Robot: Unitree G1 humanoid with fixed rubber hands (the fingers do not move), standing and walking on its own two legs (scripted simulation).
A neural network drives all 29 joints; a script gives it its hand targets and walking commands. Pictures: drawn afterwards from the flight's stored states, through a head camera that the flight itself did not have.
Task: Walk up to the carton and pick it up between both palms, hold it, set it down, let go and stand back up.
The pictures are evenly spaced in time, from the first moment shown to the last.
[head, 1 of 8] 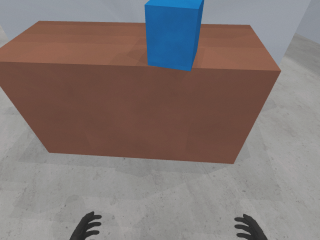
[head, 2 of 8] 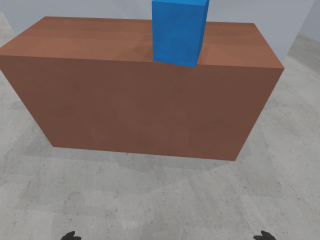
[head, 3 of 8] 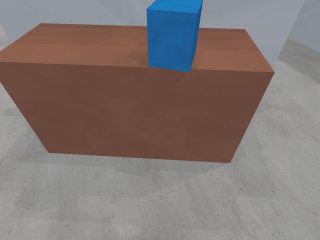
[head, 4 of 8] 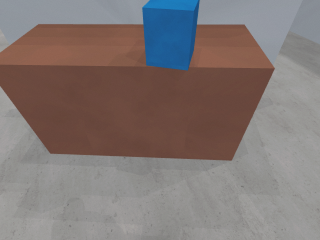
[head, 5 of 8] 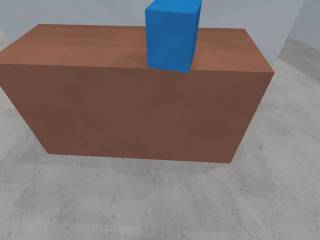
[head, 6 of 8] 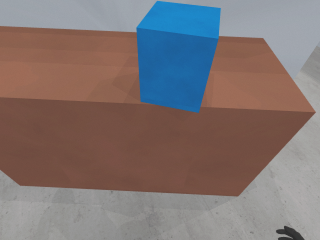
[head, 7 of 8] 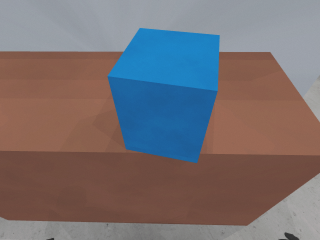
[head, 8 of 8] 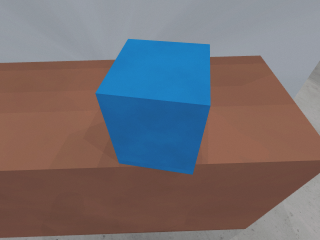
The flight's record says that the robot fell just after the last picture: no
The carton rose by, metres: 0.00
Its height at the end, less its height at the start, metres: +0.00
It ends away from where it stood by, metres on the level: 0.00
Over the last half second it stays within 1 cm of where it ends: yes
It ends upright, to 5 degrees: yes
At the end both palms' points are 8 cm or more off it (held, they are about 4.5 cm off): yes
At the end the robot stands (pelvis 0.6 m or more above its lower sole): yes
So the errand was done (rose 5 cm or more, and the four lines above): no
